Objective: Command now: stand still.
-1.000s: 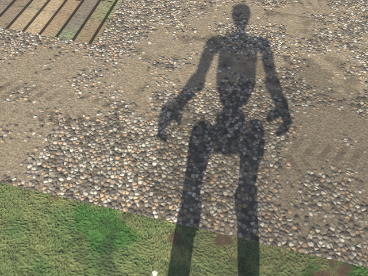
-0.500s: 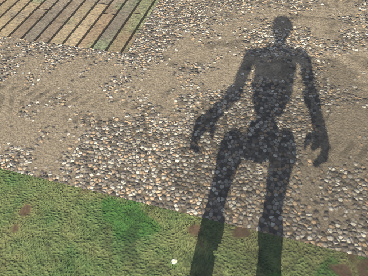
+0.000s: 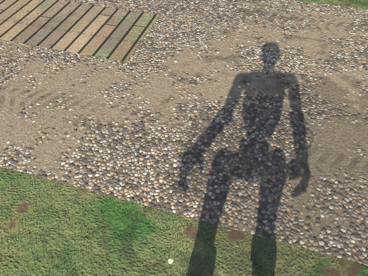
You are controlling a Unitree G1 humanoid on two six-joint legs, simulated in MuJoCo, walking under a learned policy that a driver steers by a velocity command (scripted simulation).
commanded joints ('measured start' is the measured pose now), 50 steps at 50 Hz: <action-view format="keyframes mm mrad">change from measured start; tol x16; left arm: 1 -20 103 15 -27 -1 -15 8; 41 -50 29 -2 -30 -42 -88 -26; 47 485 221 61 105 -30 -109 -38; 50 239 78 4 34 -17 -135 -46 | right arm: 1 28 -108 -20 -19 0 -6 -5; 38 238 -182 -38 59 29 -24 -18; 50 29 -111 -39 -82 56 -116 31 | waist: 1 -8 -17 25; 33 -13 0 -19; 39 -72 187 171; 45 81 85 36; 47 125 -347 -93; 50 21 -83 59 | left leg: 1 -157 56 -53 -137 -54 20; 32 -149 38 -9 -82 90 1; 37 -163 157 -203 -207 -523 124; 41 -75 354 -416 -291 -373 218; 45 -269 170 -134 -46 -2 114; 46 -390 72 -8 302 71 52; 47 -614 -45 17 605 -228 9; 50 -738 117 -76 809 -45 65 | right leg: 1 74 -16 20 -57 9 -27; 33 88 11 -2 -18 -15 -51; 36 -74 71 -63 89 -396 -60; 40 -321 -11 -45 399 -279 -84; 42 -280 -34 -45 268 -305 -109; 45 231 69 -121 51 -72 -92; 47 506 -340 634 -263 -260 -303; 50 307 -298 453 -295 -311 -264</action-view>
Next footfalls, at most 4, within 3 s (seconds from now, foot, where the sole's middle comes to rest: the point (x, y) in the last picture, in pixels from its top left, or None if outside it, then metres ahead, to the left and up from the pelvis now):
1.40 left None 0.49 0.09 -0.78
1.94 right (235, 210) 0.80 -0.15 -0.78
2.48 left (179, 150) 1.12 0.09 -0.78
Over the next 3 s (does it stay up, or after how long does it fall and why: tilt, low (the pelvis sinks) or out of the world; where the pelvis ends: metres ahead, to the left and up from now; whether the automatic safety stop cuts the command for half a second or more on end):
stays up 1.22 -0.05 -0.02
